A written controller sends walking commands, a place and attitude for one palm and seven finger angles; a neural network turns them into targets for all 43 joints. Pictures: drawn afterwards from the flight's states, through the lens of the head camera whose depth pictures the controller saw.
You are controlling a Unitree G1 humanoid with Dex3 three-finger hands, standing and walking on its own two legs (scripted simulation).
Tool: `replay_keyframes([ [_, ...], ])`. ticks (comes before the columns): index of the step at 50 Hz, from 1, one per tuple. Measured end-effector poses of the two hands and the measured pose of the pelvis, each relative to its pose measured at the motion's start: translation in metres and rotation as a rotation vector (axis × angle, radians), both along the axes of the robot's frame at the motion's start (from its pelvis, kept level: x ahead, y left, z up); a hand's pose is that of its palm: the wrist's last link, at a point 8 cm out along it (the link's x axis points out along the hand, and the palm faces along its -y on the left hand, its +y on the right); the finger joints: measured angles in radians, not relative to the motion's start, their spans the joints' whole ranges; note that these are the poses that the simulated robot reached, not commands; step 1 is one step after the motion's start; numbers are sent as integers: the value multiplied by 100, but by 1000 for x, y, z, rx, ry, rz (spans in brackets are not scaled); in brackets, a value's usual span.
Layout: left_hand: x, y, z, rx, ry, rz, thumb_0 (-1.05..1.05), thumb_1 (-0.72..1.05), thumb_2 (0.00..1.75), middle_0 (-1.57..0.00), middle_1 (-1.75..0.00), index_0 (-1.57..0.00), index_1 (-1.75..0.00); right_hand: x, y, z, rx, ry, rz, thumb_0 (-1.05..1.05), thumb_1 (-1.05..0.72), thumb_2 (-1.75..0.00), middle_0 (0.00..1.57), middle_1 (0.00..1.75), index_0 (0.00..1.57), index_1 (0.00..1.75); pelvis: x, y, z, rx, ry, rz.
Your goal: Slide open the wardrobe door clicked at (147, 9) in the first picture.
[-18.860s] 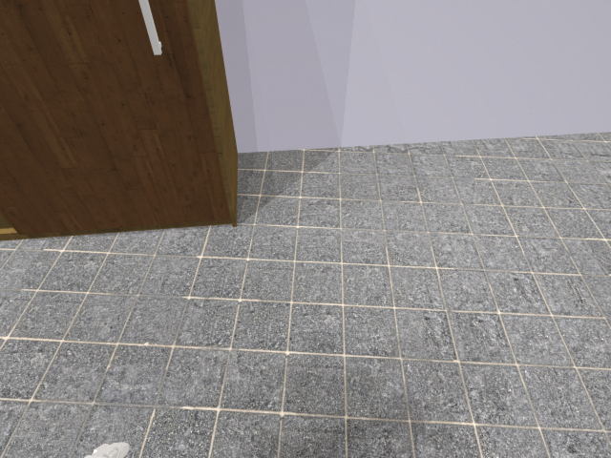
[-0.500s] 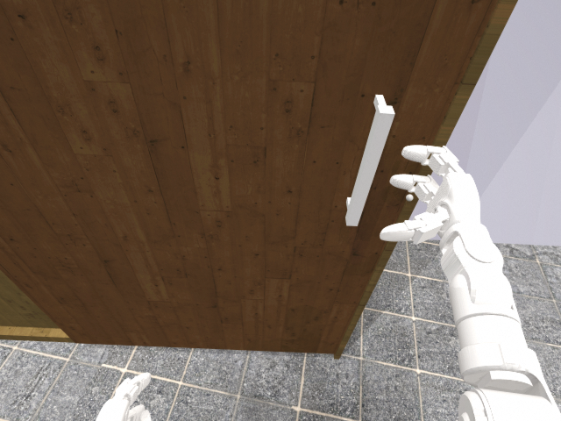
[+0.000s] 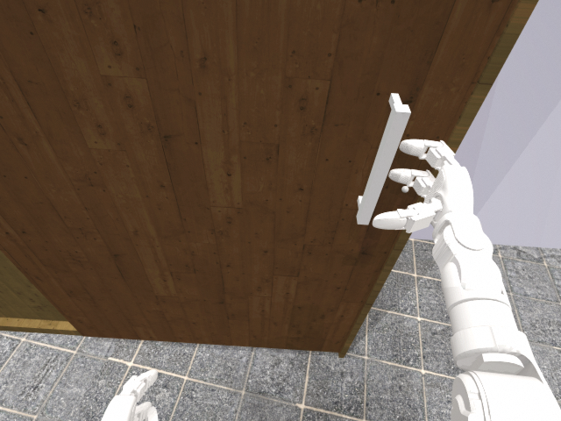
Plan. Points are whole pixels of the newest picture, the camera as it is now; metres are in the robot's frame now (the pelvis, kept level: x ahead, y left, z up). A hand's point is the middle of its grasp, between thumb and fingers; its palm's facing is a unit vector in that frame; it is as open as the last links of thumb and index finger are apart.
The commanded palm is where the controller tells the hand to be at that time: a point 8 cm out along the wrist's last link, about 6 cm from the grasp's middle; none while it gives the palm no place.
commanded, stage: feel for the door with the fingertips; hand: right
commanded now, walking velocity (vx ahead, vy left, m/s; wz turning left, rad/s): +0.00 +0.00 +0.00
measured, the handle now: (377, 165) +0.47 -0.10 +0.14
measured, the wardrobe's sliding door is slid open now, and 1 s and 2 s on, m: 0.00 0.00 0.00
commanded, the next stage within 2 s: slide the fingers in behind the handle in 0.02 s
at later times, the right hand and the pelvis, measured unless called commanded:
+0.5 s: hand (398, 188) +0.41 -0.12 +0.15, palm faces +0.00 +1.00 +0.02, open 14.0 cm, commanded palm +0.38 -0.18 +0.15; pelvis +0.00 +0.00 +0.00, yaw +1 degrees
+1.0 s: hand (380, 190) +0.40 -0.10 +0.15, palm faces -0.01 +1.00 +0.02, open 14.1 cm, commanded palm +0.37 -0.15 +0.15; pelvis +0.00 +0.00 +0.00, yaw +1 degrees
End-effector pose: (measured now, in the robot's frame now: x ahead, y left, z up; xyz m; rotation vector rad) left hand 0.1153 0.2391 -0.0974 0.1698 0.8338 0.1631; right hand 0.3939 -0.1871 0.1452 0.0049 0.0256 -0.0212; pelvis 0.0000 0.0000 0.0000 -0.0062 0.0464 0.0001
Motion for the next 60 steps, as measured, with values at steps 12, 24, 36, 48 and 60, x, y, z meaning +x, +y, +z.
replay_keyframes([
  [12,-21,16,-5,18,53,18,1,91,90,-20,-30,-21,-30,2,-2,-1,2,-11,1,-1,50,-30,32,123,33,123,-2,4,-1,0,8,-5],
  [24,-16,8,-3,-11,14,14,1,91,90,-20,-30,-21,-30,0,10,1,10,-32,24,-1,50,-30,30,121,30,121,-2,4,0,-4,6,10],
  [36,2,1,3,-11,-30,-7,1,91,90,-20,-30,-21,-30,-10,14,2,11,-47,31,-1,50,-30,30,120,30,120,-1,0,0,0,-2,7],
  [48,11,-9,5,-27,-43,-20,1,91,90,-20,-30,-21,-30,-12,37,4,20,-40,40,-1,50,-30,30,120,29,120,0,-4,0,-3,-8,10],
  [60,5,-7,4,-26,-21,-7,1,91,90,-20,-30,-21,-30,-13,37,4,16,-33,30,-1,50,-30,29,119,28,119,0,-1,1,0,-15,14],
])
